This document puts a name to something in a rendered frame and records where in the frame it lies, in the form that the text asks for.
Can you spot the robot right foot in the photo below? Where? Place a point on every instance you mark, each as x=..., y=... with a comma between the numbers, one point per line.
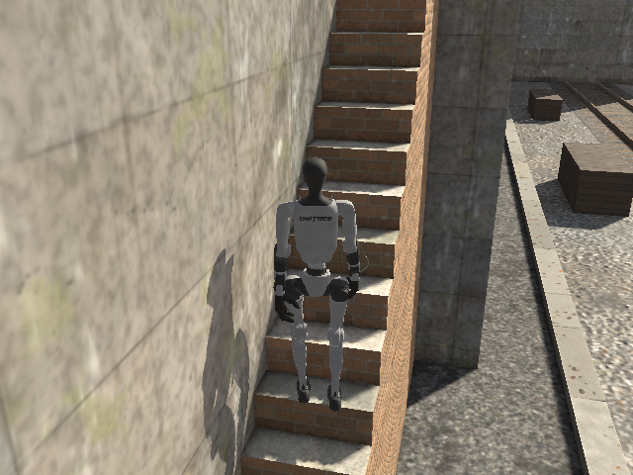
x=334, y=402

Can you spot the left robot hand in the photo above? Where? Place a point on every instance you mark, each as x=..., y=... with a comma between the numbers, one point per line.
x=281, y=309

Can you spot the robot left upper arm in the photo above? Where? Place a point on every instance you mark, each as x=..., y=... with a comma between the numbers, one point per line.
x=284, y=211

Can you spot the robot right forearm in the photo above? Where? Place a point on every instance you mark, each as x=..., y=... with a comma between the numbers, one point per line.
x=353, y=261

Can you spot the robot right upper arm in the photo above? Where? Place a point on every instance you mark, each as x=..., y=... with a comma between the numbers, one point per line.
x=346, y=210

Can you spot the robot left forearm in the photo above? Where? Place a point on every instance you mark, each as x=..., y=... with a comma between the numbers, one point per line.
x=280, y=273

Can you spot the robot left shin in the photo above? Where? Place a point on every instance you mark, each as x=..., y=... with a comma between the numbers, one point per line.
x=300, y=357

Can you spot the right robot hand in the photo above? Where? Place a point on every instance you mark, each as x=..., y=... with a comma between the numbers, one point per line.
x=353, y=285

